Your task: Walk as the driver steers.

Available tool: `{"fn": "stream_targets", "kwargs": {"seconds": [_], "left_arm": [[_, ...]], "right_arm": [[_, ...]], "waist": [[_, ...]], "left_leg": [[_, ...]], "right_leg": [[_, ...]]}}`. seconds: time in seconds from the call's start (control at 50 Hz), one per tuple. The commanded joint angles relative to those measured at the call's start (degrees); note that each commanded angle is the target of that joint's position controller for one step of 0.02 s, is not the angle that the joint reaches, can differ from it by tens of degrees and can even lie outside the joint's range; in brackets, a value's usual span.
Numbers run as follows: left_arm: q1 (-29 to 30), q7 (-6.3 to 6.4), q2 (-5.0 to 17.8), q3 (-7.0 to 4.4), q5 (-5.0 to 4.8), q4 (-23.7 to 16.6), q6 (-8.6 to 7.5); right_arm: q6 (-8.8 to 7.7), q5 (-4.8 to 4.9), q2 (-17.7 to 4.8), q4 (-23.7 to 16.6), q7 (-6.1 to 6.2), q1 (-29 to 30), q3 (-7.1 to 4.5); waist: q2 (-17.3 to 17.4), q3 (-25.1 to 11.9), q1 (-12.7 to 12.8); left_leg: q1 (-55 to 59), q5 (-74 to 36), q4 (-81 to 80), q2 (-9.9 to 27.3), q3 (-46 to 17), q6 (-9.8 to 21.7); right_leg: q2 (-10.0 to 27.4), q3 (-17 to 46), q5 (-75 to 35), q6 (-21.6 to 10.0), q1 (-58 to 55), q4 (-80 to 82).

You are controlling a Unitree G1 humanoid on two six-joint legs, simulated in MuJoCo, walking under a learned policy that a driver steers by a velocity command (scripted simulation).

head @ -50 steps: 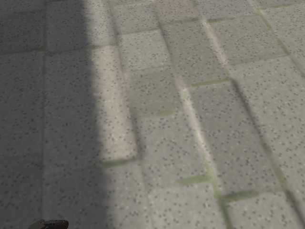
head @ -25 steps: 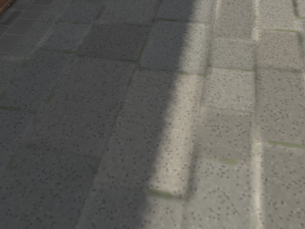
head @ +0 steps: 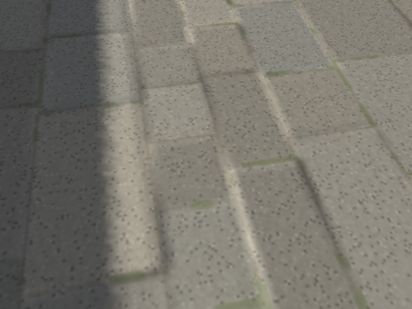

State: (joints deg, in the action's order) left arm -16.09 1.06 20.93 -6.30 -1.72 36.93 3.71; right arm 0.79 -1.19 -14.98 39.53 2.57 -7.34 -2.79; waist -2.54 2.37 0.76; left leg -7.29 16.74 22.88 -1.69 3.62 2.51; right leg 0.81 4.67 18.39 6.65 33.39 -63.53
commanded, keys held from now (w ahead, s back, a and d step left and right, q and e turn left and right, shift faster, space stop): e+shift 0.06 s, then q+shift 0.74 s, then e+shift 0.02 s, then w+e+shift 0.18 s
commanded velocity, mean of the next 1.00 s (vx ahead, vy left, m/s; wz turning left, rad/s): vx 0.06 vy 0.00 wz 0.31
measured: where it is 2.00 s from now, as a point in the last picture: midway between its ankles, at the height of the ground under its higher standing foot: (236, 204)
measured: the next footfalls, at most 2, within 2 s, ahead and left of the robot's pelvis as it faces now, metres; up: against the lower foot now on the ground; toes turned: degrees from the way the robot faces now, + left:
right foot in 0.22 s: +0.07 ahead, -0.17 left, +0.00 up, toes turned -6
left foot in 0.66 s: +0.04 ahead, +0.08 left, +0.00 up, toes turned +21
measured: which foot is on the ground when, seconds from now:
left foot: down 0.00-0.22, up 0.24-0.64, down 0.66-1.00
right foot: up 0.00-0.20, down 0.22-0.66, up 0.68-1.00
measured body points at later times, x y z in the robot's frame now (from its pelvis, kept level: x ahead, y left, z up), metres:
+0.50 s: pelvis +0.02 -0.06 +0.00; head +0.06 -0.05 +0.45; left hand +0.21 +0.21 -0.08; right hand +0.11 -0.35 -0.12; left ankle +0.00 +0.07 -0.68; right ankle +0.03 -0.17 -0.74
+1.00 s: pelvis +0.06 +0.00 +0.01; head +0.06 +0.03 +0.46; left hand +0.07 +0.32 -0.10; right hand +0.31 -0.19 -0.06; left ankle +0.00 +0.07 -0.74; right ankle +0.17 -0.13 -0.68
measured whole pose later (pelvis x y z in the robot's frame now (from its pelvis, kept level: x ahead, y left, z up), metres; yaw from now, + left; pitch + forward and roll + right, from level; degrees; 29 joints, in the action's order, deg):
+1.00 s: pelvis +0.06 +0.00 +0.01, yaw +23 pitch +2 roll -2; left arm -10.9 -1.2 18.7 -4.8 -1.3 43.4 -1.1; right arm -1.9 -0.2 -16.7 35.1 1.1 -14.0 -2.0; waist -0.9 -1.5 0.3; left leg -9.1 13.5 20.1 -1.5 -2.4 3.9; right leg 2.4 0.0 9.0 2.5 30.7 -48.8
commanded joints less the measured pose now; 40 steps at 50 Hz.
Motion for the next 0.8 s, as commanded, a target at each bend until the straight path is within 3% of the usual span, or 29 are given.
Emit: {"fn": "stream_targets", "kwargs": {"seconds": [0.02,0.08,0.14,0.18,0.2,0.22,0.24,0.26,0.28,0.3,0.32,0.34,0.4,0.44,0.5,0.56,0.62,0.64,0.66,0.68,0.7,0.72,0.74,0.76,0.78,0.8], "left_arm": [[6.83,-1.29,1.74,0.96,0.03,-8.50,-1.39],[8.50,-1.97,0.38,1.93,0.62,-10.19,-1.52],[7.74,-1.35,-0.24,2.24,1.19,-10.12,-1.27],[4.75,-0.87,-0.74,2.26,1.57,-8.33,-1.18],[1.93,-0.44,-0.23,2.23,2.12,-6.96,-1.38],[-1.93,0.45,4.81,1.31,3.02,-6.65,-1.37],[0.23,1.12,6.63,1.56,4.40,-7.37,-1.29],[1.03,0.72,3.18,1.78,4.13,-7.18,-1.59],[2.45,0.53,5.25,1.11,3.65,-6.73,-1.88],[4.28,0.83,6.58,0.47,3.17,-6.28,-2.01],[7.15,1.04,5.84,0.64,2.52,-6.55,-2.23],[9.81,1.22,4.45,1.00,2.53,-6.55,-2.53],[13.42,1.60,0.47,1.83,3.42,-5.84,-3.07],[13.40,1.84,0.33,1.63,3.55,-4.75,-3.35],[13.40,1.62,2.73,0.53,3.01,-3.54,-3.52],[13.54,0.56,4.82,-0.46,1.97,-2.59,-3.74],[14.95,-0.37,5.03,-0.92,0.46,-1.64,-3.51],[12.93,-0.66,3.46,-0.75,0.06,-0.31,-3.29],[10.52,-0.94,1.15,-0.28,1.21,0.31,-2.97],[15.59,-0.40,-1.21,0.89,3.42,-4.34,-3.06],[19.29,0.16,1.21,0.33,2.99,-5.29,-3.21],[19.58,0.39,1.79,0.11,1.70,-5.24,-3.48],[18.61,0.79,1.71,-0.07,1.57,-4.35,-3.89],[17.68,1.18,3.04,-0.50,2.22,-3.73,-4.08],[16.59,1.13,3.43,-0.74,2.66,-3.04,-4.24],[15.39,0.82,2.93,-0.62,2.73,-2.33,-4.37]], "right_arm": [[0.45,0.00,-10.37,-2.75,0.12,-1.47,-2.59],[0.61,0.64,-12.59,-2.09,-0.87,-2.16,-3.39],[0.04,2.32,-13.55,-0.41,-2.43,-2.55,-3.43],[-0.89,3.61,-11.28,0.74,-3.16,-0.86,-2.18],[-1.78,3.61,-7.68,2.13,-3.67,-1.78,-0.56],[-2.89,1.43,-5.43,1.71,-4.24,-3.79,0.77],[-3.42,-0.01,-2.34,1.82,-5.01,-8.24,2.14],[-2.60,1.84,-8.09,1.68,-4.58,-4.34,0.36],[-1.98,3.48,-12.36,0.80,-4.17,-2.56,-1.30],[-1.15,3.86,-12.50,1.72,-3.38,-3.72,-2.06],[0.06,3.63,-12.10,2.66,-2.56,-6.07,-2.46],[1.25,3.33,-11.24,3.26,-1.81,-8.10,-2.65],[3.15,2.74,-8.11,2.05,-0.38,-9.76,-2.57],[3.36,2.39,-6.95,-0.45,-0.60,-7.76,-2.33],[3.20,1.92,-5.58,-3.86,-2.28,-5.81,-1.73],[3.80,2.15,-6.97,-5.91,-3.44,-6.54,-2.42],[4.51,2.29,-7.33,-6.74,-3.59,-9.06,-3.37],[4.33,2.00,-8.69,-6.32,-3.00,-11.12,-4.16],[3.77,2.07,-14.44,-5.94,-1.83,-14.89,-6.18],[2.53,1.27,-21.58,-8.12,-1.35,-14.63,-7.37],[0.40,-0.31,-19.67,-8.58,-2.39,-15.54,-6.82],[-0.99,-0.01,-18.04,-8.23,-2.70,-13.58,-6.15],[-1.38,1.32,-16.71,-8.34,-2.30,-10.54,-5.88],[-0.98,2.51,-14.56,-9.09,-1.71,-6.74,-5.11],[-0.46,2.67,-13.18,-10.05,-1.06,-4.21,-4.41],[-0.11,2.20,-12.79,-10.76,-0.61,-3.38,-4.14]], "waist": [[9.46,-1.39,-4.25],[8.56,-2.15,-4.74],[9.01,-3.66,-3.18],[9.01,-5.31,-0.08],[6.76,-7.03,2.00],[1.51,-13.42,1.96],[-9.71,-18.72,-0.52],[-7.68,-19.17,2.78],[-7.29,-13.98,3.18],[-6.79,-11.20,2.41],[-6.79,-8.24,1.02],[-6.77,-6.12,-0.64],[-6.62,-3.91,-2.19],[-5.60,-3.83,-1.71],[-4.51,-4.96,-0.99],[-4.35,-5.69,-1.43],[-2.94,-5.83,-3.66],[0.39,-5.33,-4.27],[12.93,-4.60,-4.69],[26.11,-3.20,-3.96],[16.96,-9.62,-6.80],[13.30,-7.75,-5.42],[9.53,-5.99,-3.50],[7.66,-5.10,-1.73],[7.97,-5.95,-0.44],[8.13,-7.26,0.05]], "left_leg": [[9.24,-35.14,-4.09,16.61,-6.35,10.49],[6.68,-37.17,-3.62,17.55,-3.96,10.81],[4.78,-40.48,-1.26,17.77,-5.03,11.19],[3.46,-37.62,2.74,16.25,-5.66,8.88],[-1.91,-34.24,4.90,14.16,-4.42,5.37],[-9.67,-20.02,9.51,10.82,-2.96,0.48],[-17.16,12.58,16.40,7.66,-2.34,-4.03],[-17.49,23.02,23.95,6.43,-4.69,-6.08],[-22.00,24.36,33.25,5.22,-3.99,-6.73],[-25.05,22.52,39.64,5.24,-4.39,-7.11],[-24.95,19.30,42.15,5.56,-5.29,-7.79],[-23.08,15.96,44.35,5.38,-4.97,-8.60],[-22.28,8.64,44.54,5.89,-2.79,-10.00],[-22.65,5.77,39.23,7.48,-2.84,-9.79],[-19.84,5.11,30.50,9.08,-1.80,-7.95],[-16.86,6.12,25.59,8.66,0.30,-5.61],[-10.91,1.66,15.52,6.41,3.13,-2.18],[-6.75,-3.74,9.82,4.73,1.89,0.01],[0.70,-24.47,2.30,9.32,-9.02,4.20],[6.43,-36.72,-1.52,21.58,-34.71,15.79],[6.44,-29.46,-4.39,24.17,-38.18,20.56],[5.93,-23.14,-5.15,22.07,-33.74,18.09],[5.02,-19.08,-4.76,19.10,-29.87,14.59],[3.71,-19.40,-3.79,17.34,-27.06,12.01],[1.40,-22.24,-3.28,15.39,-24.53,10.74],[0.73,-24.96,-2.87,14.17,-23.29,10.37]], "right_leg": [[4.00,-3.59,-0.52,1.37,8.84,3.96],[4.28,-5.57,0.53,0.01,2.53,11.11],[0.46,-6.82,4.19,-2.47,-6.38,20.09],[-0.82,-5.77,-3.55,-5.50,-16.06,34.77],[0.23,-3.98,-17.21,-7.41,-28.40,46.69],[8.46,3.70,-39.29,-9.08,-43.93,41.35],[21.69,12.49,-58.42,-18.97,-49.39,34.80],[22.73,12.28,-52.90,-24.49,-42.79,36.71],[20.89,9.63,-47.92,-24.44,-39.79,38.59],[19.09,6.58,-41.53,-22.67,-36.95,40.08],[18.01,3.19,-35.28,-21.08,-31.92,42.06],[17.13,0.17,-31.87,-20.17,-26.69,43.77],[15.98,-6.17,-21.85,-19.15,-21.58,47.01],[16.95,-7.65,-18.63,-19.19,-22.73,47.31],[19.33,-9.20,-19.18,-19.53,-24.46,46.74],[21.59,-10.12,-21.21,-18.77,-25.53,45.00],[21.05,-13.38,-18.60,-14.40,-24.68,38.62],[18.05,-15.77,-13.12,-11.07,-21.97,32.57],[11.67,-20.30,-1.99,-6.10,-13.03,17.79],[0.94,-16.36,22.08,-0.77,6.88,0.39],[-0.63,-4.03,23.44,-1.42,9.13,-8.93],[0.02,-1.23,18.38,-3.10,10.80,-9.91],[1.11,0.25,12.15,-4.31,11.17,-7.91],[1.83,0.91,7.28,-4.59,10.94,-5.09],[1.25,0.81,3.97,-4.41,7.65,-4.12],[0.10,0.45,1.44,-3.94,5.44,-3.74]]}}
Keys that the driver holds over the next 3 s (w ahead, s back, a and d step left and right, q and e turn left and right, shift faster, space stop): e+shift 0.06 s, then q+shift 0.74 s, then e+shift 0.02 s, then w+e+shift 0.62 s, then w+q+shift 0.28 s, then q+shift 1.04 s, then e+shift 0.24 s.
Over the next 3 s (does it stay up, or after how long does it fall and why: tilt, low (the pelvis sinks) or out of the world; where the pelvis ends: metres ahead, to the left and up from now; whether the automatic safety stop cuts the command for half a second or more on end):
stays up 0.98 -0.04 0.00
